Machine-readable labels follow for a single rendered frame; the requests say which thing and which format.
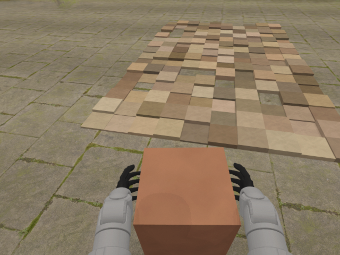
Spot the robot left forearm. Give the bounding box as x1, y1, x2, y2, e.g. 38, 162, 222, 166
88, 188, 133, 255

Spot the robot right hand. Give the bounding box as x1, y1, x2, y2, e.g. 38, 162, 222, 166
229, 163, 254, 201

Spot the robot left hand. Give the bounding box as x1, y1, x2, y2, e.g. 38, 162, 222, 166
116, 165, 141, 201

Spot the robot right forearm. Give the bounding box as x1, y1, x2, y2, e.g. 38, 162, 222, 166
239, 186, 292, 255

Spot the carton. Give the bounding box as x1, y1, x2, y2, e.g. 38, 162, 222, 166
133, 147, 241, 255

